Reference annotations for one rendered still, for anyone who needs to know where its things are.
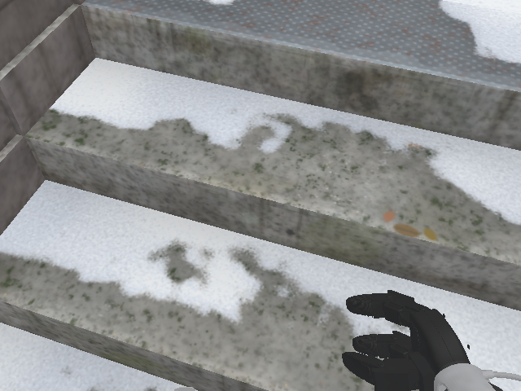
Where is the robot right forearm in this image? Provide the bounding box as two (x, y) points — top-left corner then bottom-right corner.
(434, 363), (503, 391)

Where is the right robot hand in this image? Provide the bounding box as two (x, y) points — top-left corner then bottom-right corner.
(342, 290), (471, 391)

